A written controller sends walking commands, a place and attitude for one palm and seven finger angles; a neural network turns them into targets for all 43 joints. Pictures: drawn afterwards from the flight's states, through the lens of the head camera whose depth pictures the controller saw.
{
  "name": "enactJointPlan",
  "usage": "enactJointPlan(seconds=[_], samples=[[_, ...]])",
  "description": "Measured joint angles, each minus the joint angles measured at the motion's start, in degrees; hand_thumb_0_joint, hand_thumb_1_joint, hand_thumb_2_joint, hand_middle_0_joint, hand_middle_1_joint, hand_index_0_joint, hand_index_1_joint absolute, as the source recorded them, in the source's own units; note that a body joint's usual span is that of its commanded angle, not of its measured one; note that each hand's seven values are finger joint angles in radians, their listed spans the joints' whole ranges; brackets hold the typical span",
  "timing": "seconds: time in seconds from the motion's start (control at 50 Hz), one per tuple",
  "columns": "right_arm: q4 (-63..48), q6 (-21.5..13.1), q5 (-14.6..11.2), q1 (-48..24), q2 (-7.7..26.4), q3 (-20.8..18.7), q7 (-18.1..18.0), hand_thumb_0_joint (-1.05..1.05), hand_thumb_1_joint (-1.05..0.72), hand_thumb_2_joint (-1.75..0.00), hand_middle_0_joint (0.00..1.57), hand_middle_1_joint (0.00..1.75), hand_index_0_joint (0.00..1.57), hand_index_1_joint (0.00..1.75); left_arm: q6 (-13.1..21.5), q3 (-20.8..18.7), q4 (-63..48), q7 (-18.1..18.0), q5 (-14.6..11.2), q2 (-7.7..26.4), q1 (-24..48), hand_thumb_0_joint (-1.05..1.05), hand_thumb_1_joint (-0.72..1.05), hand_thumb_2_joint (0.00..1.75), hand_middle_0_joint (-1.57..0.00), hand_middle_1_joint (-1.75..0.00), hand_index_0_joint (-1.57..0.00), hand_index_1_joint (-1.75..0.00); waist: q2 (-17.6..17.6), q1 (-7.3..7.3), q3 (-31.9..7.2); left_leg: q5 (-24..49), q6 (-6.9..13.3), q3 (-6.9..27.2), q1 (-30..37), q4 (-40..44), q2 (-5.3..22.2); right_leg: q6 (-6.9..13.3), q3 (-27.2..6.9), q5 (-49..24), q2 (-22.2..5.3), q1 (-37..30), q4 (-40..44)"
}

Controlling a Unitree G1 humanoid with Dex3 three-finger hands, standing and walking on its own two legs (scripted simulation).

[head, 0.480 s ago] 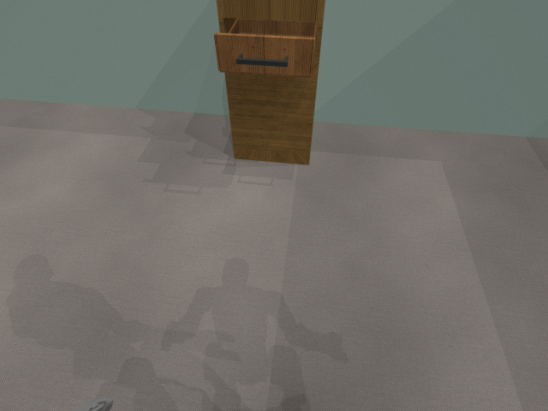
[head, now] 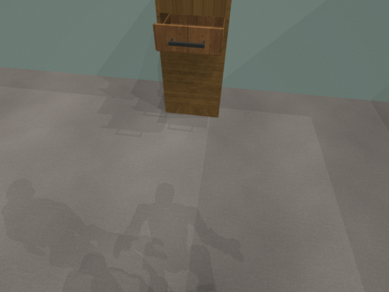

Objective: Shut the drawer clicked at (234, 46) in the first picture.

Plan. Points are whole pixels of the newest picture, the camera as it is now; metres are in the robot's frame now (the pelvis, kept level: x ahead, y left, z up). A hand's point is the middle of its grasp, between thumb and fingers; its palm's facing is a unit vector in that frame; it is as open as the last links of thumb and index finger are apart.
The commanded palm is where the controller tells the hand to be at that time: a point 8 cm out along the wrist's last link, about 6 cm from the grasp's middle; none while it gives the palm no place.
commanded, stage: stand and wait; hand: left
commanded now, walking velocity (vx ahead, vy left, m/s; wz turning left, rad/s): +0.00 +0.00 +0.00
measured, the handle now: (186, 42) +1.34 +0.13 -0.09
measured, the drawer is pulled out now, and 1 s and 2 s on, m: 0.17 0.17 0.17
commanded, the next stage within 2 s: look at it before walking up in 0.34 s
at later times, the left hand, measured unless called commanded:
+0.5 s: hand out of the picture +0.07 +0.25 -0.15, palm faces -0.03 -0.94 -0.33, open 7.4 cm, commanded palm none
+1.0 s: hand out of the picture +0.07 +0.25 -0.15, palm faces -0.04 -0.94 -0.33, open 7.4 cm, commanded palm none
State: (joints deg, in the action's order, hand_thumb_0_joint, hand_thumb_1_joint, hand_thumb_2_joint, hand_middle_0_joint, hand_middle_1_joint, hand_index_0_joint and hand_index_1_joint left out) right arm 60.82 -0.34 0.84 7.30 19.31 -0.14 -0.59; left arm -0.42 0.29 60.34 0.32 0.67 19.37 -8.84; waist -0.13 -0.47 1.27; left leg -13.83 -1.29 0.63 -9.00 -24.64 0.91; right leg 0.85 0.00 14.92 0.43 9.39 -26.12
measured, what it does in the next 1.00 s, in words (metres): stands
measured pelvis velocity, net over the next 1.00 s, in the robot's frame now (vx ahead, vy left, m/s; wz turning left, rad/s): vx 0.00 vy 0.01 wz -0.01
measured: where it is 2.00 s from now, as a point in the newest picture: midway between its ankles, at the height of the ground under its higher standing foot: (201, 285)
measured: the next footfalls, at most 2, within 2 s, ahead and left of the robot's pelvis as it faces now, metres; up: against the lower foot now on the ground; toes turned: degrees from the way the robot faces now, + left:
right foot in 1.66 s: +0.27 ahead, -0.14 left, +0.00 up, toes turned -12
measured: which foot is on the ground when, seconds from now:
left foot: down 0.00-1.00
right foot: down 0.00-1.00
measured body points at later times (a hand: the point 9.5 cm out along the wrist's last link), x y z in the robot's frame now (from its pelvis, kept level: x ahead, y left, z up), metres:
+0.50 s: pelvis -0.01 +0.00 +0.00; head -0.01 +0.00 +0.45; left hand +0.07 +0.30 -0.13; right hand +0.07 -0.29 -0.13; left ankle +0.00 +0.14 -0.74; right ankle -0.01 -0.11 -0.74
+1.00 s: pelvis +0.00 +0.01 +0.00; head +0.00 +0.00 +0.45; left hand +0.07 +0.30 -0.13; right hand +0.07 -0.29 -0.13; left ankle +0.00 +0.14 -0.74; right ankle -0.01 -0.11 -0.74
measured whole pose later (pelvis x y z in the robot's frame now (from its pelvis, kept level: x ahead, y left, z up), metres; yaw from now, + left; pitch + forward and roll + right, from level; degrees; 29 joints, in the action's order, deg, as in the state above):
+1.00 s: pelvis +0.00 +0.01 +0.00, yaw -1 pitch -2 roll +0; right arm 63.8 -0.7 0.5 7.0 19.5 0.1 -0.3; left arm 0.0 0.5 62.4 0.4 0.8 19.6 -8.4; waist -0.1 -0.3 1.6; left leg -11.7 -0.9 -0.2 -7.6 -21.2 0.8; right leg 0.3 -0.8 12.5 0.3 8.2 -22.5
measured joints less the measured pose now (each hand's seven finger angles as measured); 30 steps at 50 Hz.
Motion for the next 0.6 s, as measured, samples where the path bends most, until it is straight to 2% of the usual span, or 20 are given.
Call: enactJointPlan(seconds=[0.6], samples=[[2.65,-0.39,-0.25,0.03,-0.14,0.26,0.37,0.00,-0.91,-0.89,0.20,0.30,0.21,0.30,0.26,0.19,1.75,0.12,0.12,-0.04,0.78,0.01,0.90,0.90,-0.20,-0.30,-0.20,-0.30,0.05,0.24,0.10,2.00,0.36,-0.80,0.60,2.59,-0.16,-0.45,-0.79,-2.17,-0.17,-0.25,2.42]])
